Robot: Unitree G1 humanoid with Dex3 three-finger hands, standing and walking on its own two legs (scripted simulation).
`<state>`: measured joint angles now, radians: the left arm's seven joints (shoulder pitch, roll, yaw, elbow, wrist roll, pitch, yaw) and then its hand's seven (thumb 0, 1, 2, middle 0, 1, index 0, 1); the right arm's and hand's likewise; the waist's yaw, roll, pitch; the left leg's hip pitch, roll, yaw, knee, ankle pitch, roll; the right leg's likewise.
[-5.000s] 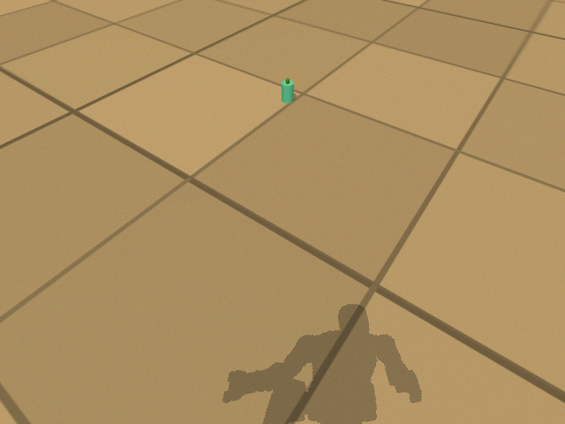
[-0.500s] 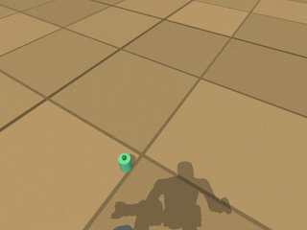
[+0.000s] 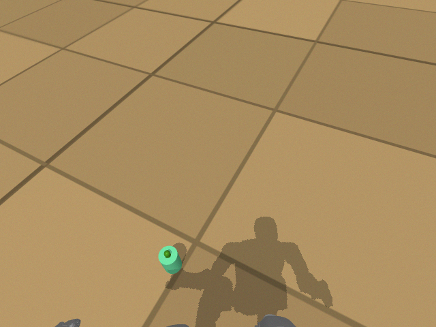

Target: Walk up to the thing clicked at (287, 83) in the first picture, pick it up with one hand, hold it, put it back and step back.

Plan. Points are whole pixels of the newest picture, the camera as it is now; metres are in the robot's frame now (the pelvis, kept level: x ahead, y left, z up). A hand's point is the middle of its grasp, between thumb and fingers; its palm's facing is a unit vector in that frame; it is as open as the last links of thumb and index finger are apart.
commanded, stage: walk up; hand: left
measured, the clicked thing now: (170, 258) +0.48 +0.25 -0.68
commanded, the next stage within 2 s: stand in 1.48 s
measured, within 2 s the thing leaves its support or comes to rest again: neither
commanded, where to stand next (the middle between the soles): +0.13 +0.03 m, yaw +1 degrees
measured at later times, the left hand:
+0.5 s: hand out of the picture +0.11 +0.27 -0.15, palm faces +0.00 -0.95 -0.32, open 7.4 cm
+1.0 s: hand out of the picture +0.14 +0.27 -0.13, palm faces +0.01 -0.95 -0.32, open 7.4 cm
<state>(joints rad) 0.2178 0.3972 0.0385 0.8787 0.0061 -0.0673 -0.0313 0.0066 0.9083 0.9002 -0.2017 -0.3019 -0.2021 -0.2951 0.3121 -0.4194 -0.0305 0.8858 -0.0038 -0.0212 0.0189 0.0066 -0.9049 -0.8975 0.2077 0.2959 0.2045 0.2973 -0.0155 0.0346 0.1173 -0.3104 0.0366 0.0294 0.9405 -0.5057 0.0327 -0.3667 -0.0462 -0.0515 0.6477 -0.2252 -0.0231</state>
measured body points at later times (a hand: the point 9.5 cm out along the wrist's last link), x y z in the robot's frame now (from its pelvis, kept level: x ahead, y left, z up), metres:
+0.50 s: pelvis +0.05 +0.02 +0.01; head +0.07 +0.03 +0.46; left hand +0.11 +0.32 -0.12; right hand +0.16 -0.28 -0.11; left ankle +0.10 +0.15 -0.72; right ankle +0.08 -0.12 -0.72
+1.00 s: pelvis +0.06 +0.02 +0.03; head +0.08 +0.02 +0.48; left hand +0.14 +0.32 -0.11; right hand +0.16 -0.28 -0.11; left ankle +0.10 +0.15 -0.72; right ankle +0.08 -0.12 -0.72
